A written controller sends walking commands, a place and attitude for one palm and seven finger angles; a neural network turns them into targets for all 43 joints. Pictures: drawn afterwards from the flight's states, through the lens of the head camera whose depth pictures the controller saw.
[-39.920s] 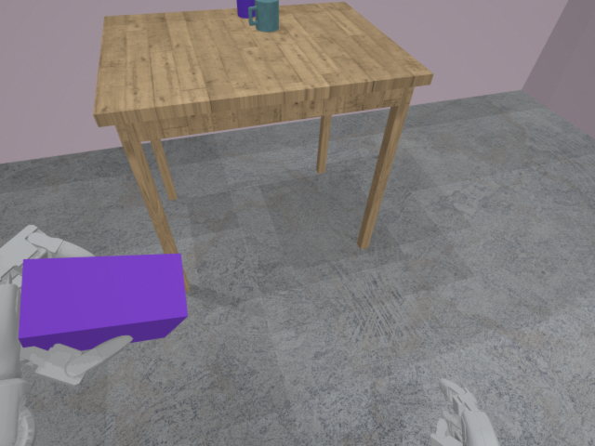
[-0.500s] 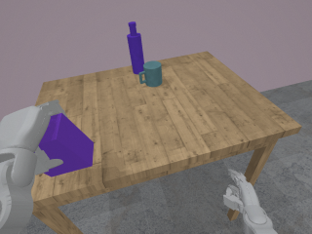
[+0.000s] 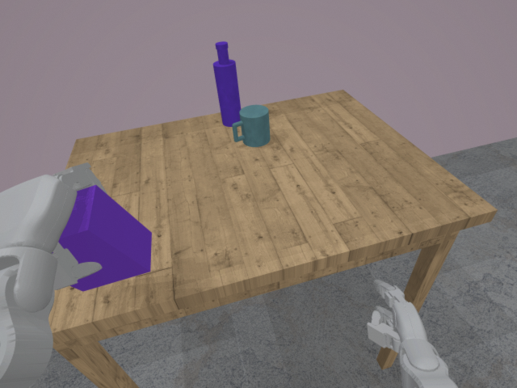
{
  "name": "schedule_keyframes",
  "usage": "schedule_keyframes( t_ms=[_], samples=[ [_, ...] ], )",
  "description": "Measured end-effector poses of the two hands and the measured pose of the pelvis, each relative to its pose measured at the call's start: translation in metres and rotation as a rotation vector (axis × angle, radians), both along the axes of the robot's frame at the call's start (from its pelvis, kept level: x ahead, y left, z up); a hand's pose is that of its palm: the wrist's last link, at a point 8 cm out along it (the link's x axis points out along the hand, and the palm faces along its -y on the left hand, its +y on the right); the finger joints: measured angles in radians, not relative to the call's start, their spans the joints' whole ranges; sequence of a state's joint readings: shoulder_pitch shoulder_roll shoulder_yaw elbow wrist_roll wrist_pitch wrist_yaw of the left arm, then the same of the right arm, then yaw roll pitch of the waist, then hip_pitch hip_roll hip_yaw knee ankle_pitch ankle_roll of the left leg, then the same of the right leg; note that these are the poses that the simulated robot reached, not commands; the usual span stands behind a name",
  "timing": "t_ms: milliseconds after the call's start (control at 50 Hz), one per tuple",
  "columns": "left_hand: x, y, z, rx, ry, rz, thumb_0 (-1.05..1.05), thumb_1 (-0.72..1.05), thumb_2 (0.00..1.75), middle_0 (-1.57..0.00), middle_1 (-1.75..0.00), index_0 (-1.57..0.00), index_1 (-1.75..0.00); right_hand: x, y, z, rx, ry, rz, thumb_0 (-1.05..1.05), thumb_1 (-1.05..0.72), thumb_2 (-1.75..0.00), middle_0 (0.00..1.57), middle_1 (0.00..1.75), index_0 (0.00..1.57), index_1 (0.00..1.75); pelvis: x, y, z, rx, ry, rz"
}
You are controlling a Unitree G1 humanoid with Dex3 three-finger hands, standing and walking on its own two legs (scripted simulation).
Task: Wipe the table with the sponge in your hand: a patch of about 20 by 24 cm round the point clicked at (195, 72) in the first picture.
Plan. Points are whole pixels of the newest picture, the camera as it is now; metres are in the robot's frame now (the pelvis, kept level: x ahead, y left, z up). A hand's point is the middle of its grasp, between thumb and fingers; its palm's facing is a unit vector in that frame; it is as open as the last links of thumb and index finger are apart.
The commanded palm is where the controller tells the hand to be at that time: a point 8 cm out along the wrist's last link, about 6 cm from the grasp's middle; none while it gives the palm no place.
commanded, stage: step back with the hand held close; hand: left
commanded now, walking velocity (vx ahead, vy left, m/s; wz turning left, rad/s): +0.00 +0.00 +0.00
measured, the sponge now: (99, 249) +0.22 +0.28 +0.16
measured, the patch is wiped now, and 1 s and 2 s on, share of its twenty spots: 1.00 1.00 1.00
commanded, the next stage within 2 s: stop stepping back and stand still in 1.54 s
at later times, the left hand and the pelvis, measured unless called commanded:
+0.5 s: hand (88, 201) +0.21 +0.24 +0.25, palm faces +0.45 -0.76 -0.47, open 10.4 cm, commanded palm +0.14 +0.30 +0.25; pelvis -0.01 +0.01 -0.01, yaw +2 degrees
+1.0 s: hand (13, 239) +0.14 +0.27 +0.27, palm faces +0.60 -0.74 -0.30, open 10.4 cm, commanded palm +0.09 +0.30 +0.25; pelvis -0.06 +0.01 -0.02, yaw +2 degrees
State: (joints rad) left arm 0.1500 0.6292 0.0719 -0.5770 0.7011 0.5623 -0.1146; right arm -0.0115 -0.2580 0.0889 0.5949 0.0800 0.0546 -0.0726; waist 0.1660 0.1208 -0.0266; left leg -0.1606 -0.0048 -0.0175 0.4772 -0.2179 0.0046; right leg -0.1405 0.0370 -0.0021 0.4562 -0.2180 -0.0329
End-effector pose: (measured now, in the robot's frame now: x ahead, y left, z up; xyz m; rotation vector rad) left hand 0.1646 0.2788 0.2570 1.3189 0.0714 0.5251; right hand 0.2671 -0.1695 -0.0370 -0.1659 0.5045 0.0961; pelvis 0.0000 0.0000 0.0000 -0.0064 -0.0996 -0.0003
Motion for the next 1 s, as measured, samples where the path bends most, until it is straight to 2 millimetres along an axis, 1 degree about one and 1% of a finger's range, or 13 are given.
schedule_keyframes(
  t_ms=[140,180,220,300,360,440,500,540,640,740,800,900,1000],
  samples=[
    [0.0,-0.003,-0.01,-0.022,0.032,0.0,-0.01,-0.52,1.05,-0.68,-1.29,-0.71,-1.29,-0.004,-0.006,-0.001,-0.005,-0.004,-0.011,0.02,-0.9,-0.9,0.2,0.3,0.2,0.3,-0.003,-0.002,0.0,0.0,0.004,0.001],
    [0.005,0.001,-0.019,-0.312,-0.056,-0.136,-0.01,-0.52,1.05,-0.68,-1.29,-0.71,-1.29,-0.01,-0.008,0.0,-0.007,-0.015,-0.008,0.02,-0.9,-0.9,0.2,0.3,0.2,0.3,-0.003,-0.003,-0.001,-0.01,0.029,0.022],
    [0.01,0.002,-0.031,-0.504,-0.145,-0.246,-0.01,-0.52,1.05,-0.68,-1.29,-0.71,-1.29,-0.021,-0.012,-0.001,-0.026,-0.01,-0.008,0.02,-0.9,-0.9,0.2,0.3,0.2,0.3,-0.004,-0.005,-0.003,-0.015,0.061,0.025],
    [0.013,-0.005,-0.043,-0.684,-0.318,-0.417,-0.01,-0.52,1.05,-0.68,-1.29,-0.71,-1.29,-0.057,-0.031,-0.016,-0.11,0.088,-0.069,0.02,-0.9,-0.9,0.2,0.3,0.2,0.3,-0.001,-0.003,-0.009,-0.038,0.108,0.034],
    [0.011,-0.01,-0.032,-0.691,-0.428,-0.52,-0.01,-0.52,1.05,-0.68,-1.29,-0.72,-1.29,-0.09,-0.048,-0.031,-0.174,0.209,-0.134,0.01,-0.9,-0.9,0.2,0.3,0.2,0.3,-0.002,0.002,-0.01,-0.032,0.126,0.039],
    [0.004,-0.005,-0.005,-0.555,-0.513,-0.579,-0.01,-0.52,1.05,-0.69,-1.29,-0.72,-1.29,-0.131,-0.063,-0.049,-0.199,0.342,-0.205,0.02,-0.9,-0.9,0.2,0.3,0.2,0.3,-0.004,0.009,-0.01,-0.019,0.143,0.032],
    [0.004,0.002,0.01,-0.475,-0.544,-0.581,-0.01,-0.53,1.05,-0.69,-1.29,-0.72,-1.29,-0.152,-0.066,-0.06,-0.184,0.408,-0.237,0.02,-0.9,-0.9,0.2,0.3,0.2,0.3,-0.007,0.012,-0.009,-0.025,0.145,0.03],
    [0.005,0.007,0.012,-0.461,-0.548,-0.567,-0.01,-0.53,1.05,-0.69,-1.3,-0.72,-1.29,-0.161,-0.065,-0.065,-0.16,0.424,-0.256,0.02,-0.9,-0.9,0.2,0.3,0.2,0.3,-0.01,0.013,-0.008,-0.028,0.146,0.027],
    [0.005,0.015,-0.008,-0.522,-0.508,-0.53,-0.01,-0.52,1.05,-0.68,-1.3,-0.71,-1.29,-0.166,-0.06,-0.065,-0.115,0.374,-0.292,0.02,-0.9,-0.9,0.2,0.3,0.2,0.3,-0.023,0.014,-0.011,-0.03,0.15,0.017],
    [-0.015,0.009,-0.029,-0.586,-0.462,-0.559,-0.01,-0.53,1.05,-0.68,-1.3,-0.71,-1.29,-0.16,-0.054,-0.051,-0.135,0.287,-0.28,0.02,-0.9,-0.9,0.2,0.3,0.2,0.3,-0.038,0.017,-0.015,-0.027,0.152,0.012],
    [-0.035,0.006,-0.023,-0.551,-0.489,-0.595,-0.01,-0.53,1.06,-0.69,-1.3,-0.72,-1.29,-0.154,-0.05,-0.043,-0.159,0.24,-0.249,0.02,-0.9,-0.9,0.2,0.3,0.2,0.3,-0.045,0.018,-0.016,-0.023,0.153,0.015],
    [-0.065,0.013,0.003,-0.44,-0.647,-0.588,-0.01,-0.53,1.06,-0.69,-1.29,-0.72,-1.29,-0.144,-0.042,-0.039,-0.163,0.175,-0.186,0.02,-0.9,-0.9,0.2,0.3,0.2,0.3,-0.054,0.016,-0.018,-0.027,0.131,0.026],
    [-0.073,0.026,0.009,-0.479,-0.782,-0.519,-0.01,-0.53,1.06,-0.69,-1.3,-0.72,-1.29,-0.143,-0.038,-0.043,-0.122,0.148,-0.159,0.02,-0.9,-0.9,0.2,0.3,0.2,0.3,-0.063,0.012,-0.021,-0.037,0.107,0.037]
  ],
)
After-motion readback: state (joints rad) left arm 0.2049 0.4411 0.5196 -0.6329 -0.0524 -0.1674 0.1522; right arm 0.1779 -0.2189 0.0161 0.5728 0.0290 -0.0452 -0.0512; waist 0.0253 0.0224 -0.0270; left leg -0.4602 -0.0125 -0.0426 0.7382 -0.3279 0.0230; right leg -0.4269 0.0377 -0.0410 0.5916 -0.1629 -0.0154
